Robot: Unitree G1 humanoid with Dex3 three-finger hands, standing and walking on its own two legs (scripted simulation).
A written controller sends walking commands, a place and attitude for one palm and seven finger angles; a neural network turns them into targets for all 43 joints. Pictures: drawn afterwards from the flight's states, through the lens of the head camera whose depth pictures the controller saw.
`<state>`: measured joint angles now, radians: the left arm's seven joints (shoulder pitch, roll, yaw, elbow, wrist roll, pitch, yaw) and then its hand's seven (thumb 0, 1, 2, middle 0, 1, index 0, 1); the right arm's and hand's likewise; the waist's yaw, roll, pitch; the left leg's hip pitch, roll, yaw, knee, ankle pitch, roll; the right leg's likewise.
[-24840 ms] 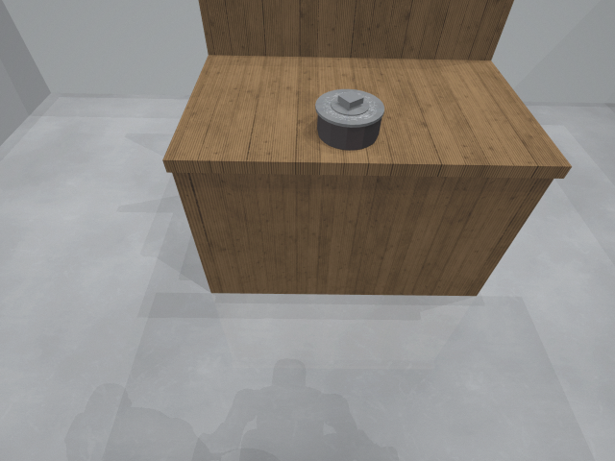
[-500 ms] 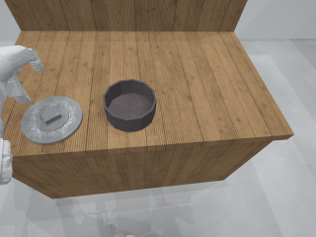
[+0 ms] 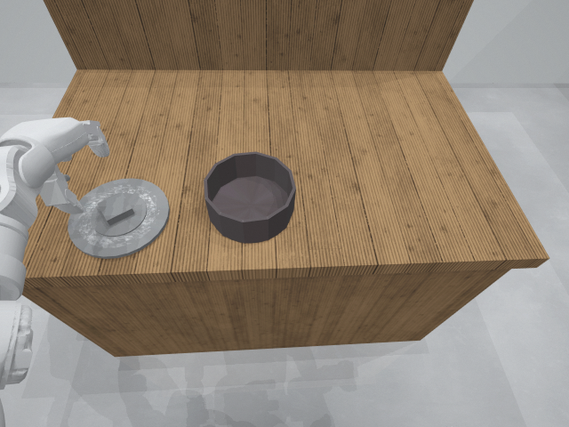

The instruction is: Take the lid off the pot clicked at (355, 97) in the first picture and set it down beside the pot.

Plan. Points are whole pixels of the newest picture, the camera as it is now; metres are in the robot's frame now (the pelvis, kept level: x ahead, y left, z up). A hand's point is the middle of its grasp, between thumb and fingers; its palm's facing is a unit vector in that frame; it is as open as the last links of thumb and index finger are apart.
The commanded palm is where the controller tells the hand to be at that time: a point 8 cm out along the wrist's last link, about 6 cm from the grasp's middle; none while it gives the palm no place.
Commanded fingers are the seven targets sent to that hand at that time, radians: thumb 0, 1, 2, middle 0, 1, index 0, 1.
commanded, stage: draw the hand back to the body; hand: left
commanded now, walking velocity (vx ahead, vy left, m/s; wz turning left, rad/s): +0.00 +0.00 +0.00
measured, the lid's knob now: (116, 208) +0.49 +0.32 -0.06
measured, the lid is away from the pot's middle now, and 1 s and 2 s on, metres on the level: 0.25 0.25 0.25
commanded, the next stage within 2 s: step back with the hand held close in 1.80 s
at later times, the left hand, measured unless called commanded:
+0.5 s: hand (97, 163) +0.40 +0.24 +0.16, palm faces +0.39 -0.88 -0.28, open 10.1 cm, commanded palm +0.34 +0.27 +0.17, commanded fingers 0.00 0.44 0.74 -0.27 -0.61 -0.27 -0.61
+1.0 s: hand (113, 222) +0.31 +0.19 +0.16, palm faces +0.45 -0.85 -0.28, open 7.8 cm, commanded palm +0.25 +0.22 +0.18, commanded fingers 0.00 0.90 0.90 -0.20 -0.30 -0.20 -0.30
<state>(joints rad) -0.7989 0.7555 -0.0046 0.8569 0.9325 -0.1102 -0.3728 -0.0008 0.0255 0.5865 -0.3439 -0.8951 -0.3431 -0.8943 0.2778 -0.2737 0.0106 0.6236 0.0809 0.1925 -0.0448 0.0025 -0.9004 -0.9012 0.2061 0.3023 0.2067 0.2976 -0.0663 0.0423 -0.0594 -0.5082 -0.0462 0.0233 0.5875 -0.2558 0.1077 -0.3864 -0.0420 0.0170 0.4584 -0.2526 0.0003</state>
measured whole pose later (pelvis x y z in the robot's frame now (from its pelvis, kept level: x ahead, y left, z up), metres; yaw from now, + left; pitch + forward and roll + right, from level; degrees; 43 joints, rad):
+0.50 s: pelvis +0.03 -0.04 +0.01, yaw -1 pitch +2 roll -1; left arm -0.32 0.46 0.33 0.39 -0.03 -0.10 0.07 0.00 0.23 0.66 -0.31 -0.75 -0.30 -0.75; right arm 0.27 -0.27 0.03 0.64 0.04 -0.02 -0.04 0.01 -0.90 -0.90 0.21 0.30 0.21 0.30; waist -0.02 0.02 0.00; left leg -0.23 -0.01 0.04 0.46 -0.26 0.04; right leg -0.13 -0.02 0.01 0.36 -0.25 0.03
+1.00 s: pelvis +0.02 -0.09 +0.01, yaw +0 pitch -3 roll +0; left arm 0.00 0.37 0.35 0.10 -0.09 -0.09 0.08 0.01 0.77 0.85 -0.23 -0.38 -0.23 -0.38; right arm 0.17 -0.26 0.02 0.65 0.04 -0.05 -0.06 0.01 -0.90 -0.90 0.20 0.30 0.21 0.30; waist 0.03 0.07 0.02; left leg -0.13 0.04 0.00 0.41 -0.23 -0.02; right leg -0.06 0.03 -0.02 0.37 -0.27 -0.03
